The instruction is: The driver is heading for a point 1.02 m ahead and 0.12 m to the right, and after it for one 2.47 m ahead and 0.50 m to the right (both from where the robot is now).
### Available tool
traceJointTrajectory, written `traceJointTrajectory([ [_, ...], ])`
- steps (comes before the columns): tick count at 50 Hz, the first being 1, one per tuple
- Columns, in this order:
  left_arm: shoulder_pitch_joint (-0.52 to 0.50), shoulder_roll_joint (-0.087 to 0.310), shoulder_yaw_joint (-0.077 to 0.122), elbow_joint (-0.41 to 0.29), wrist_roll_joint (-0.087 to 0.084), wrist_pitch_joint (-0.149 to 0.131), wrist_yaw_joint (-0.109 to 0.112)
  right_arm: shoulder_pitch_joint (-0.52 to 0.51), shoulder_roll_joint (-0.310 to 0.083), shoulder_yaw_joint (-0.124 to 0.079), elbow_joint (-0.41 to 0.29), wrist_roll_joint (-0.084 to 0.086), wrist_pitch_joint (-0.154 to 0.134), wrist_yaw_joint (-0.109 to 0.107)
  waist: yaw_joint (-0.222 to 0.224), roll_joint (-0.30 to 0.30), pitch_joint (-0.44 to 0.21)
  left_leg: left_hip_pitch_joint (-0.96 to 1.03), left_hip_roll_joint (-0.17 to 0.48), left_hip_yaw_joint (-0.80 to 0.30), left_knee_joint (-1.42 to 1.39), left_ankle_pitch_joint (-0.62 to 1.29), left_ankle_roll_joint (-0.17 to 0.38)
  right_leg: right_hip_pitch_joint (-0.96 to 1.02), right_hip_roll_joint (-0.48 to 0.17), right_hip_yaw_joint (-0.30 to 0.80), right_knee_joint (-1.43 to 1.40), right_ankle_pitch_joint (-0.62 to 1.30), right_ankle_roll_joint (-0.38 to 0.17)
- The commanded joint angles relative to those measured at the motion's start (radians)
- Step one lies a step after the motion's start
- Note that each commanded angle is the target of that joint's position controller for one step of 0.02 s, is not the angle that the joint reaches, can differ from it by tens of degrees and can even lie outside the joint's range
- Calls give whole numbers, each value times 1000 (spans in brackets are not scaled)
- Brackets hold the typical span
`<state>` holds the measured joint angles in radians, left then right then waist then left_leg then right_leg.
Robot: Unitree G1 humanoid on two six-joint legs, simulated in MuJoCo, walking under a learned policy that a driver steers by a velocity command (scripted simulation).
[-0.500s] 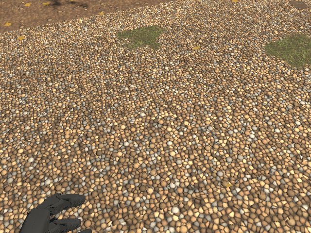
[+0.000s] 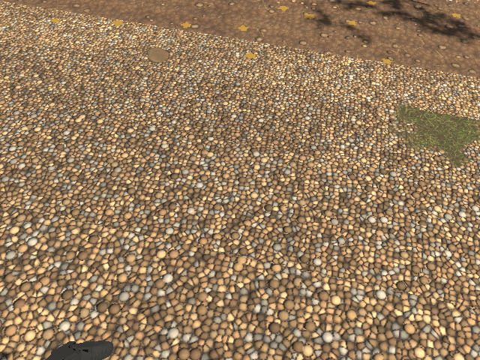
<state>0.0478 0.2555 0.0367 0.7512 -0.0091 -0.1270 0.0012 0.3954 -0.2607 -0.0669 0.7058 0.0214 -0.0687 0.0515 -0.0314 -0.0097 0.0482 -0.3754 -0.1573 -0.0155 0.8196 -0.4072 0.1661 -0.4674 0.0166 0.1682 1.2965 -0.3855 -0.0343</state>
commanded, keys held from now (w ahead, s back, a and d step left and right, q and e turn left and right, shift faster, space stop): w+q+shift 0.14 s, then w+e+shift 0.86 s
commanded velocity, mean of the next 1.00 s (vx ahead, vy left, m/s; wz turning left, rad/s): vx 1.00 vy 0.00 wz -0.27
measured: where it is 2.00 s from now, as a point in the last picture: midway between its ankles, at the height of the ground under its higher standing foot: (315, 159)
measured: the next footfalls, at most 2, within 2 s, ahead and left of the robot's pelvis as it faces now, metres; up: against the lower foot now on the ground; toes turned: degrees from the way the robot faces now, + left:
right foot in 0.36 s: +0.54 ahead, -0.16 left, -0.18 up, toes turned +11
left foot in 0.70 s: +0.88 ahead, +0.05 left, -0.18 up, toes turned -15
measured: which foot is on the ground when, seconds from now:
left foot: down 0.00-0.36, up 0.38-0.68, down 0.70-1.00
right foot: up 0.00-0.34, down 0.36-0.72, up 0.74-1.00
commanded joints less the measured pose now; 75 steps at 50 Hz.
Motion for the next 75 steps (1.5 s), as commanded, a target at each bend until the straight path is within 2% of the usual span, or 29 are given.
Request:
traceJointTrajectory([
  [1, 69, 127, 38, -70, 28, 14, -3, -135, -124, -19, -139, 22, -18, -39, 111, -42, -16, 7, 233, -500, -356, 407, 186, -124, -36, -32, -262, -21, 43],
  [6, -171, 28, 25, -173, 50, -2, -66, 84, -111, -10, -21, 18, 11, -121, -40, 20, -29, -39, 114, -420, -252, 82, 75, -89, 17, -56, -625, 750, 1],
  [12, -213, 50, 38, -214, 11, -23, -86, 130, -63, 7, 68, 21, 13, -116, -82, 116, 30, 118, 155, -320, -105, 120, 17, -83, -43, -114, -751, 821, -12],
  [17, 474, 212, 107, 3, -16, -11, -59, -107, -113, 4, 48, -15, -9, -82, 231, 96, -158, 306, 148, -163, 566, 783, -59, 361, -132, -176, -944, 879, -55],
  [18, 704, 167, 89, 103, -14, 0, -65, -211, -89, 5, 34, -25, -20, -71, 348, -89, -130, 8, 52, -103, 1098, 238, -97, 630, -207, -67, -1028, 866, -140],
  [19, 788, 101, 48, 189, 29, 11, -83, -244, 47, 45, -28, -76, -47, -52, 279, -414, -70, -429, -19, -68, 1357, -455, -88, 842, -140, -139, -664, 1090, -86],
  [20, 708, 67, 36, 150, 52, 12, -63, -40, 55, 60, -70, -16, -82, -37, 111, -518, -166, -667, 45, -180, 1143, -315, -87, 1048, -136, 73, -593, 1096, -160],
  [21, 612, 156, 77, 106, 37, 33, -48, -13, -23, 67, -64, 28, -103, -24, 116, -390, -282, -803, 105, -128, 1070, -255, -134, 1141, -264, 354, -750, 568, -349],
  [23, 465, 162, 76, 41, 33, 10, -34, -232, -126, 33, -68, 31, -117, -51, 93, 25, -234, -670, 194, -181, 741, 71, -87, 755, -374, 833, -1041, -156, -374],
  [26, 338, 82, 33, 44, 23, -2, -5, -320, -68, 44, -84, -26, -67, -78, -31, 67, 25, -378, 269, -195, 273, 76, -196, 115, -233, 546, -1038, 214, -340],
  [32, 504, 64, 34, 112, -34, 32, 8, -502, -12, 40, -180, -35, -88, -51, 58, -29, -23, 190, 101, -25, -199, 586, -185, -34, -41, 269, -1054, 393, -205],
  [35, 310, 94, 43, 37, 7, 45, -4, 4, -130, -49, -59, -6, -94, -56, -259, -63, -263, 710, 98, -56, -83, 494, -163, -85, 46, 161, -517, 832, -75],
  [36, 316, 57, 29, 7, 17, 48, -10, 213, -179, -61, -16, 19, -81, -59, -310, 14, -382, 852, 265, -236, -139, 164, -72, -112, 95, 135, -164, 467, -44],
  [37, 493, -65, 2, 13, -17, 60, -1, 177, -188, -48, -16, 24, -81, -39, -186, 364, -403, 865, 493, -610, -259, 86, 93, -231, 144, 97, 172, -121, -20],
  [38, 557, -78, -6, 4, -73, 70, 7, 27, -136, -38, -21, 31, -79, -22, -77, 448, -228, 709, 571, -876, -440, -94, 152, -435, 50, 49, 248, -75, -39],
  [39, 385, -3, 16, -19, -55, 81, 16, -73, -32, -27, -46, 42, -79, -24, -86, 199, -42, 508, 504, -787, -481, -186, 110, -464, -10, 31, 208, 19, -65],
  [41, 306, -2, 22, -75, -23, 111, 12, -157, -11, -15, -36, 22, -99, -9, -12, 53, 50, 247, 503, -615, -450, 59, 124, -405, -56, 5, 189, 28, -64],
  [46, 180, 48, 42, -145, -18, 102, -41, -155, -57, -30, 59, 12, -100, -41, 44, -7, 98, 155, 403, -162, -405, 96, -23, -388, -190, 3, -282, 390, -98],
  [49, 154, 41, 47, -133, -3, 78, -90, -124, -71, -21, 86, -13, -92, -77, 49, 23, -15, -105, 282, 125, -317, 30, -112, 86, -63, -170, -528, 1067, -84],
  [53, 88, 82, 48, -158, -1, 101, -90, -19, -108, -18, 86, 14, -70, -64, 41, 12, 16, 39, 281, 202, -92, 210, -169, 163, 8, -294, -644, 929, -87],
  [56, 438, 140, 88, -28, 11, 104, -71, 1, -155, -14, 115, 20, -33, -64, 203, -1, -43, 128, 328, 152, 510, 667, -176, 397, -58, -193, -891, 846, -193],
  [57, 603, 153, 87, 29, 27, 108, -59, -71, -176, -23, 105, 22, -33, -62, 304, -125, -23, -135, 200, 180, 1064, 70, -198, 650, -151, -56, -1055, 938, -298],
  [58, 608, 231, 74, 49, 50, 93, -48, -21, -39, 23, 23, -26, -61, -51, 199, -351, -124, -496, 177, 50, 1240, -390, -131, 954, -165, -76, -642, 1279, -220],
  [60, 616, 227, 86, -11, 12, 89, -30, 76, -149, 12, 27, 46, -98, -34, 198, -110, -375, -626, 196, -236, 897, -167, -62, 1050, -319, 127, -619, 831, -289],
  [62, 363, 209, 69, 12, 41, 92, -4, -36, -100, 10, -5, 45, -59, -57, 26, 1, -213, -617, 272, -133, 725, 77, -149, 557, -435, 386, -901, 159, -355],
  [64, 238, 73, 18, 2, 53, 43, -25, -8, -99, 16, 35, 37, 10, -81, -33, 60, -13, -493, 339, -202, 644, 105, -215, 137, -487, 383, -946, 272, -338],
  [71, 294, 135, 32, 95, 34, 0, 32, -272, -19, 39, -53, 2, -5, -26, 41, 22, 35, -273, 286, 0, 107, 514, -118, 179, -208, -231, -1035, 686, -93],
  [74, 106, 165, 43, 33, 27, 9, 35, 261, -160, -60, 129, -13, 4, -17, -211, -43, -171, 448, 46, 220, 304, 504, -79, 60, -144, -339, -685, 1324, -40],
  [75, -69, 226, 57, -3, -2, 10, 25, 567, -228, -96, 213, -12, 25, -24, -425, -1, -203, 738, 53, 187, 283, 404, -21, -110, -143, -314, -238, 1412, -15],
])
Keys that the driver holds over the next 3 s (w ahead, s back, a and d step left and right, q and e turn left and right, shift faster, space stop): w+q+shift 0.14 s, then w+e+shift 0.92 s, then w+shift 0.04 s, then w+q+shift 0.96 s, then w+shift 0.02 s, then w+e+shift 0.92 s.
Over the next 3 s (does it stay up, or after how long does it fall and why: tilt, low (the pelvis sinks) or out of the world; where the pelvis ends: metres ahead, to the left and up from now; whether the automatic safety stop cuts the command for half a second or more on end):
stays up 2.72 -0.43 -0.72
